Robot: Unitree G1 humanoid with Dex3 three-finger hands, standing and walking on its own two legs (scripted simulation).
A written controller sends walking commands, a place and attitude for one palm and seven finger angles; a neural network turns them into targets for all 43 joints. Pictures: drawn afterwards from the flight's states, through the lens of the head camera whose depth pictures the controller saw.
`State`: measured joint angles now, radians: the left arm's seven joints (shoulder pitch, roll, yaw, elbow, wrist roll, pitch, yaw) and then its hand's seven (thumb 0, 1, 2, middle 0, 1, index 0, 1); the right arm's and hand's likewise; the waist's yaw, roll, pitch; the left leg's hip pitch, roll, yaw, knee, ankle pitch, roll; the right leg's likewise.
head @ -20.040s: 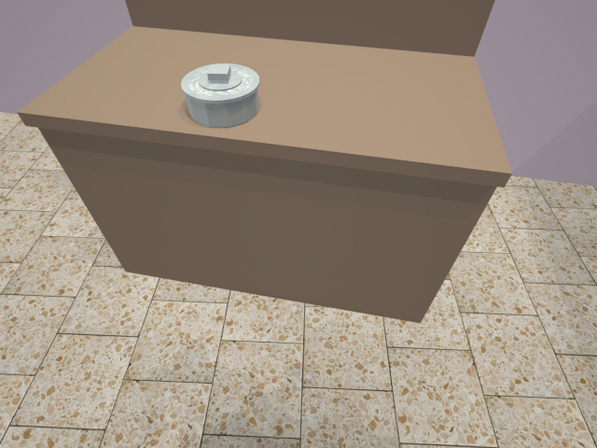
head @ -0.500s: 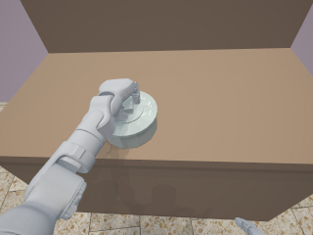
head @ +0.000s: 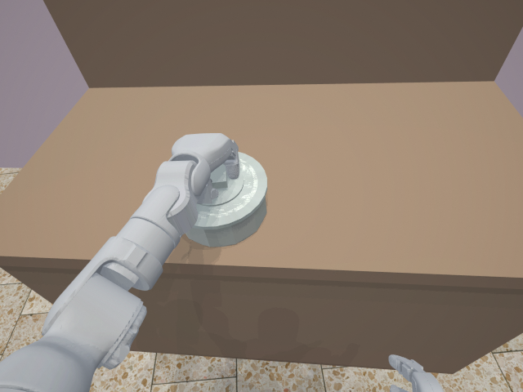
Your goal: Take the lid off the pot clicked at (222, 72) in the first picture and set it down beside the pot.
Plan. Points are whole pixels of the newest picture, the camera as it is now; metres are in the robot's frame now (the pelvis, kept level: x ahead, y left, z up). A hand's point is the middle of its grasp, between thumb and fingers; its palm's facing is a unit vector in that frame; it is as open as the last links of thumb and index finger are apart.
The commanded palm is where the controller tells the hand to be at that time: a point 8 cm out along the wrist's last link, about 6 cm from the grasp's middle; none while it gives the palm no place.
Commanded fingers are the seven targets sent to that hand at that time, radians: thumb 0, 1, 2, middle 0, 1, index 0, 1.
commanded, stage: close the fingers and squeeze the knob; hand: left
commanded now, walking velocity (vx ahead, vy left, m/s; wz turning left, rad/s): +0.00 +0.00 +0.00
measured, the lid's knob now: (213, 176) +0.46 +0.09 +0.08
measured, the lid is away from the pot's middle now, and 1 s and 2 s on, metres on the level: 0.00 0.01 0.01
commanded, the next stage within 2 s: lift the lid straight up in 0.04 s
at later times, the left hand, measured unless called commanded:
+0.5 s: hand (212, 176) +0.43 +0.08 +0.11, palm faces -0.30 -0.02 -0.95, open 7.2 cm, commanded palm +0.41 +0.09 +0.19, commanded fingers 0.00 0.50 1.19 -0.77 -0.95 -0.94 -1.00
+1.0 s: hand (207, 156) +0.42 +0.08 +0.16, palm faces -0.25 -0.01 -0.97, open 7.1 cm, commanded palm +0.41 +0.09 +0.23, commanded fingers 0.00 0.50 1.19 -0.77 -0.95 -0.94 -1.00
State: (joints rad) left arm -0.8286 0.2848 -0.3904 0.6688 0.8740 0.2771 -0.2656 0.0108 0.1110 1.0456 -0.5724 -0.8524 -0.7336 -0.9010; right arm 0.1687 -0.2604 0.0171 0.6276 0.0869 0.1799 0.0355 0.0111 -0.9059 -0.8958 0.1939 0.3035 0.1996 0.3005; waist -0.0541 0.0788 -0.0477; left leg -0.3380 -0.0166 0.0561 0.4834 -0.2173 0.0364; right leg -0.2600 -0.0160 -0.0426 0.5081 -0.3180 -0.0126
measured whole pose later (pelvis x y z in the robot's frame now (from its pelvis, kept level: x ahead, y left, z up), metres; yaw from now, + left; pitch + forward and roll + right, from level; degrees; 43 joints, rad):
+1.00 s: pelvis -0.01 +0.00 +0.00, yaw +1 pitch +2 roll +1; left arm -0.93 0.31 -0.41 0.60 0.85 0.33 -0.36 0.02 0.12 1.03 -0.58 -0.84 -0.80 -0.92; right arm 0.13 -0.27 0.02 0.64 0.08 0.13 0.04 0.01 -0.91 -0.90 0.19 0.30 0.20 0.30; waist -0.04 0.09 -0.03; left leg -0.30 -0.03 0.04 0.46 -0.19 0.03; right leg -0.23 -0.02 -0.06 0.50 -0.31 -0.02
